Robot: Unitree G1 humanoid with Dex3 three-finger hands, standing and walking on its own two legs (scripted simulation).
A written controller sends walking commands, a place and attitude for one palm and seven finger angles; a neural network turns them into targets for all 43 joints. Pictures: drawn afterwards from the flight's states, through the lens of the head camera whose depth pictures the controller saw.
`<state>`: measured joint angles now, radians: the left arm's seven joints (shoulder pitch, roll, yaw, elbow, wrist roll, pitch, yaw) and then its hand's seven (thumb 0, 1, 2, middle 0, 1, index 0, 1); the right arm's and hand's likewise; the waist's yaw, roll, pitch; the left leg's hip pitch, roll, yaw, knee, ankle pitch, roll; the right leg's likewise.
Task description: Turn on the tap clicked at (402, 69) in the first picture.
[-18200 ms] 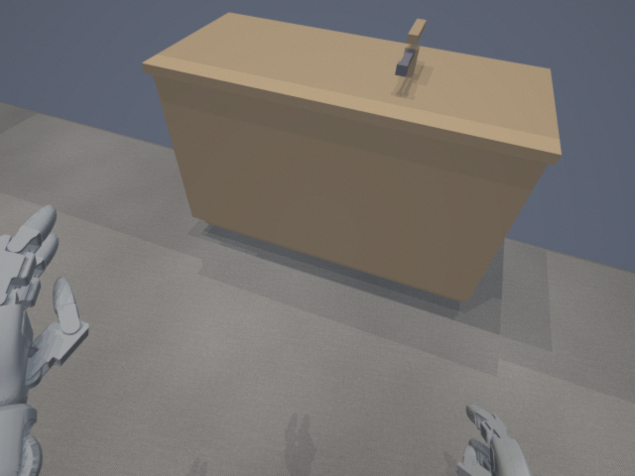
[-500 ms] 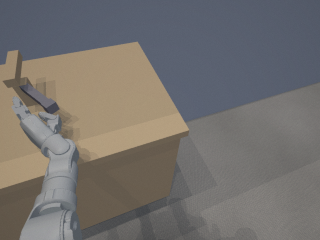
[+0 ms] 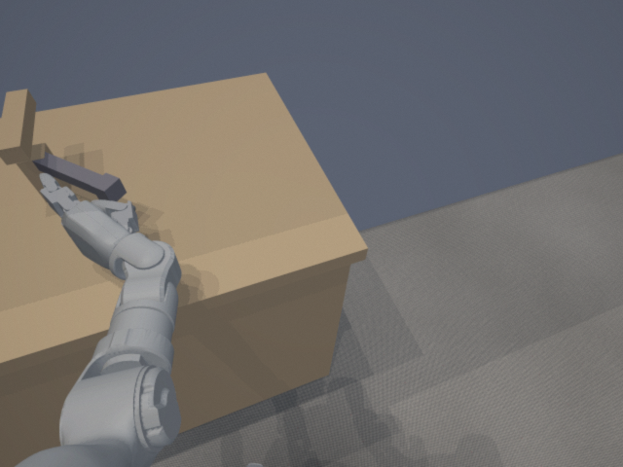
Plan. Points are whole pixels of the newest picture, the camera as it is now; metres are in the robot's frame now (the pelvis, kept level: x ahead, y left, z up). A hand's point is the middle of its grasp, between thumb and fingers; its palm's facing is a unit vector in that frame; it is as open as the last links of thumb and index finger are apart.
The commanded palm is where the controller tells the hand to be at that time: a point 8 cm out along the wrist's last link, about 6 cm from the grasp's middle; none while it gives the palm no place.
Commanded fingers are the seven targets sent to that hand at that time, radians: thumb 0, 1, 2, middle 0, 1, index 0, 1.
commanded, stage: push the lever round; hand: left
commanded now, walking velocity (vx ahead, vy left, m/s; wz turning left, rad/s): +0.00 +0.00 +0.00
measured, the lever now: (109, 189) +0.47 +0.28 +0.09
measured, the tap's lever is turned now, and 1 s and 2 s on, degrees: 44 83 84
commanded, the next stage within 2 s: lift the hand up off the lever in 0.78 s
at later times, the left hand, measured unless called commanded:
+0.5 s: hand (153, 186) +0.48 +0.22 +0.08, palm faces +0.85 -0.52 -0.12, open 7.8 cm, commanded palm +0.43 +0.24 +0.08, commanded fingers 0.00 0.90 0.90 -0.15 -0.15 -0.15 -0.15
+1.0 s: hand (158, 171) +0.51 +0.22 +0.08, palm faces +0.84 -0.53 -0.13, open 8.1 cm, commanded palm +0.46 +0.24 +0.09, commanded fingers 0.00 0.90 0.90 -0.15 -0.15 -0.15 -0.15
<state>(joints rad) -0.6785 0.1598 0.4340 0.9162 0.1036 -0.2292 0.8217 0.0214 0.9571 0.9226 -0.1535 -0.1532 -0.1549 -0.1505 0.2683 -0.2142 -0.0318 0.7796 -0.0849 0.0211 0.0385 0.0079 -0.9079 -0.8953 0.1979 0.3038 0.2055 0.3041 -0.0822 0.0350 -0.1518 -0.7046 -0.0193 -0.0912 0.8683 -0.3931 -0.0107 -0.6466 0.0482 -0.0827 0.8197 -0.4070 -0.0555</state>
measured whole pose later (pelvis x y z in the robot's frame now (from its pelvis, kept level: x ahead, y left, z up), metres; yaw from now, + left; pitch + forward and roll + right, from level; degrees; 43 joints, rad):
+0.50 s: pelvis +0.01 -0.01 +0.00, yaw +0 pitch +17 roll -1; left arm -0.86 0.24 0.53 1.12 0.17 -0.23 0.90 0.01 0.92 0.91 -0.15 -0.15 -0.14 -0.15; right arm 0.32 -0.23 -0.03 0.79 -0.11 0.03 0.07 0.01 -0.91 -0.90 0.20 0.30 0.20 0.30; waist -0.14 0.03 -0.16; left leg -0.77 -0.01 -0.09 0.87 -0.40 -0.02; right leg -0.71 0.06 -0.08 0.83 -0.41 -0.07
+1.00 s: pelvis +0.01 -0.01 +0.00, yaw -1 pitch +19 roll -1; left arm -0.92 0.30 0.57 1.17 0.19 -0.22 0.88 0.02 0.90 0.90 -0.16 -0.15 -0.09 -0.12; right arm 0.35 -0.23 -0.03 0.77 -0.11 0.02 0.08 0.01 -0.91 -0.90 0.20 0.30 0.20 0.30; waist -0.17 0.04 -0.17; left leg -0.78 0.00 -0.09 0.86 -0.40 -0.03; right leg -0.73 0.07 -0.08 0.82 -0.41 -0.07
